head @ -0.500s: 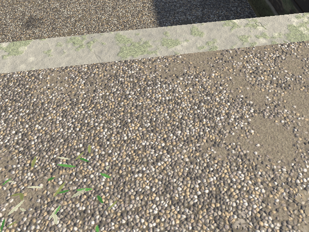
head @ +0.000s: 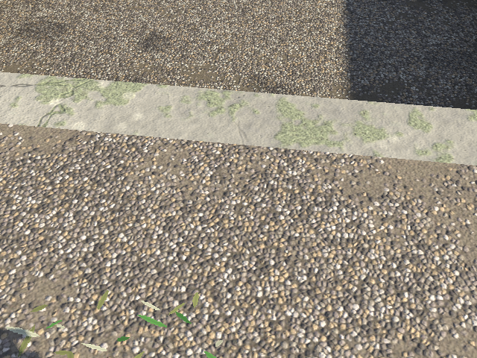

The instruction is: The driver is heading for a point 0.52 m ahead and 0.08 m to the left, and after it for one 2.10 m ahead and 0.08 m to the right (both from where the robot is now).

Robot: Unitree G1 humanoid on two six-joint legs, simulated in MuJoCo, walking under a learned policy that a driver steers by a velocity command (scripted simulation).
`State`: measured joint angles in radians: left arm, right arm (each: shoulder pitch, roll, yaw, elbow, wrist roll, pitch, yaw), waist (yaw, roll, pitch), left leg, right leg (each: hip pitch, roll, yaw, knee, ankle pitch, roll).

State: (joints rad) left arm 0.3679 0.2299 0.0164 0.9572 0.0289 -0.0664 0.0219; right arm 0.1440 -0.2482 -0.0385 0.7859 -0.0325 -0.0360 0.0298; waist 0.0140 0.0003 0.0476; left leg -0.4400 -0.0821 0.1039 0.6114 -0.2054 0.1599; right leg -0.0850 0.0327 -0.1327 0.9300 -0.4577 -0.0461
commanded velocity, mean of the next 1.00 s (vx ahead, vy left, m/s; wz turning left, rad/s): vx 0.36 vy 0.00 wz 0.24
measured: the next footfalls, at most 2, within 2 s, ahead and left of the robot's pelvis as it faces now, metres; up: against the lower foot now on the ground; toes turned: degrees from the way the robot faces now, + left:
right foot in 0.46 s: +0.44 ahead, -0.08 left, +0.00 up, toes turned +19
left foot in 0.86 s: +0.49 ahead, +0.15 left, +0.00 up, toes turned +15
